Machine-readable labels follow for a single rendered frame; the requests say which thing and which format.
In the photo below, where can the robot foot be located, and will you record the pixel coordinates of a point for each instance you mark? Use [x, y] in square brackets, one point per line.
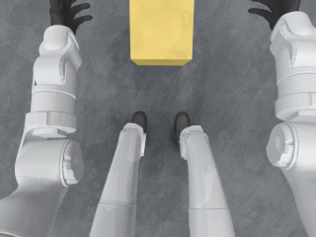
[182, 121]
[140, 118]

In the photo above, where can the robot left upper arm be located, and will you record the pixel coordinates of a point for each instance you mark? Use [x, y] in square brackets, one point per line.
[45, 170]

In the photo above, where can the right robot foot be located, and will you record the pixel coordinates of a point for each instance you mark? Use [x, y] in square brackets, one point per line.
[182, 121]

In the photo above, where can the right robot hand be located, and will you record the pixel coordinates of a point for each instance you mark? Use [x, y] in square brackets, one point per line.
[278, 8]

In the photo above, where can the left robot foot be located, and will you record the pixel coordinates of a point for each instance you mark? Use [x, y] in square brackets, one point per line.
[140, 118]

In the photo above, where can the robot right forearm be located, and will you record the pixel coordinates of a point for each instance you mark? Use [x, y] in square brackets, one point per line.
[294, 48]

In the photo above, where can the left robot hand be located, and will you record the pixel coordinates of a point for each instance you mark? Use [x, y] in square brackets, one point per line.
[62, 14]

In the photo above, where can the robot left forearm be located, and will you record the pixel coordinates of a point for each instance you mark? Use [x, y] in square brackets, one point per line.
[54, 88]

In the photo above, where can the carton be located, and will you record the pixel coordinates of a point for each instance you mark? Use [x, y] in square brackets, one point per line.
[161, 32]

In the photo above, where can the robot right upper arm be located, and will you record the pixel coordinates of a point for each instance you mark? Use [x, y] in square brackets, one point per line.
[292, 147]

